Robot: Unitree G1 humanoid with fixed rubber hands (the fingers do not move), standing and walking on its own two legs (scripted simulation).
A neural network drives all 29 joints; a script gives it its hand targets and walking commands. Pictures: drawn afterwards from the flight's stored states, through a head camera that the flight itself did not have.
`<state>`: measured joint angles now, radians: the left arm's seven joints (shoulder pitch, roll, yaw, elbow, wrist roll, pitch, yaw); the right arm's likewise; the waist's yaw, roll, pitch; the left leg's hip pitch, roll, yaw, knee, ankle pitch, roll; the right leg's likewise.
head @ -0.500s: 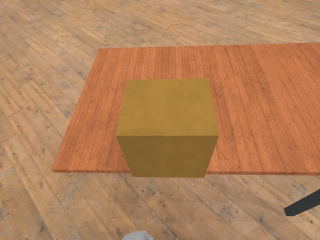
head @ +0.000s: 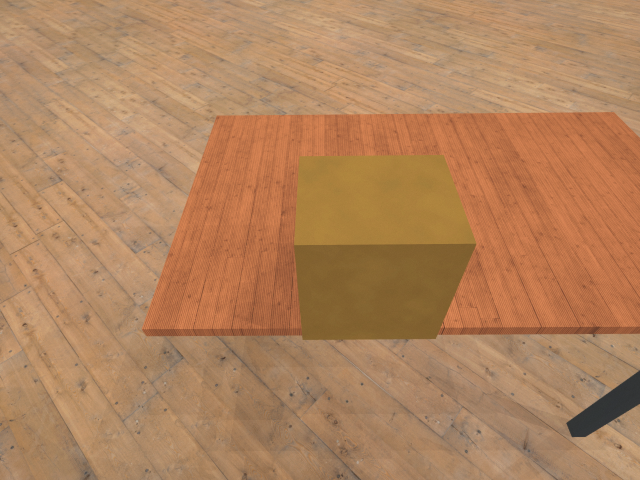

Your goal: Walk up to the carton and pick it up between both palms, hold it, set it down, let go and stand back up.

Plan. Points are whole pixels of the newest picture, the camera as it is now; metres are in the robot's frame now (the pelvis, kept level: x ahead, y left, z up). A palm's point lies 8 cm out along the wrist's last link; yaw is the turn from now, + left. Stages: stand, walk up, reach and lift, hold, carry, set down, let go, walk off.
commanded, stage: walk up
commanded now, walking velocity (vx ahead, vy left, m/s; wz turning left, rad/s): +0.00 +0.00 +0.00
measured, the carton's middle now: (370, 251) +0.44 -0.06 +0.03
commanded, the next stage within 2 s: stand in 1.80 s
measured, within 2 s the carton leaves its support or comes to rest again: neither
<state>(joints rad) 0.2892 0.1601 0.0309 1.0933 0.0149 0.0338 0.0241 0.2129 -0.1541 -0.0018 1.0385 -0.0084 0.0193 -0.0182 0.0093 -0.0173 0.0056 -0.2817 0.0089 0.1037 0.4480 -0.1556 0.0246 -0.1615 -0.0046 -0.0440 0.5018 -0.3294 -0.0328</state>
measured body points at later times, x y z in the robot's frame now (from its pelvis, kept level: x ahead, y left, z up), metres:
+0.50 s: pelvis -0.01 -0.05 +0.00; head +0.01 -0.04 +0.45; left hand +0.03 +0.21 -0.15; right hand -0.05 -0.30 -0.14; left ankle +0.04 +0.12 -0.74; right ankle -0.04 -0.18 -0.69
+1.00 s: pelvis +0.00 -0.12 +0.01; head +0.00 -0.11 +0.46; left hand +0.00 +0.10 -0.15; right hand -0.02 -0.33 -0.15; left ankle -0.03 -0.01 -0.74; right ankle -0.02 -0.22 -0.74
